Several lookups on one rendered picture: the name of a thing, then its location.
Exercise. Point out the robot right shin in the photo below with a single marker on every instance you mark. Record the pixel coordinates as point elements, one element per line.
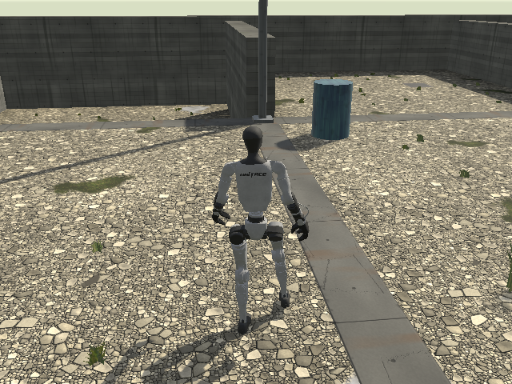
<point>282,274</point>

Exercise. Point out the robot right upper arm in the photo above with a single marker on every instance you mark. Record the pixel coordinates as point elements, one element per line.
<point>283,180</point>

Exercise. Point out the robot left shin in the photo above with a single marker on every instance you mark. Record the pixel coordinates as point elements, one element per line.
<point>241,291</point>

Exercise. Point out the robot shin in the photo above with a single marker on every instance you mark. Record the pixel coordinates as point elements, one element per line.
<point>282,274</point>
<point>241,291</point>

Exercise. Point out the right robot forearm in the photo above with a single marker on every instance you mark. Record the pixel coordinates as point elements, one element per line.
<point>296,211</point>

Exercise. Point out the robot left upper arm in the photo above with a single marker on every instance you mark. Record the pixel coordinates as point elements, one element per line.
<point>225,180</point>

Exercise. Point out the left robot hand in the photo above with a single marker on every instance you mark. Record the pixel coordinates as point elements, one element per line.
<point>217,220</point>

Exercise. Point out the right robot hand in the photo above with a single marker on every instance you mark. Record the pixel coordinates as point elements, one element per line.
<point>302,229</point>

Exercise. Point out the left robot forearm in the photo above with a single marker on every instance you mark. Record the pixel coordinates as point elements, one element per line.
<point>218,207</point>

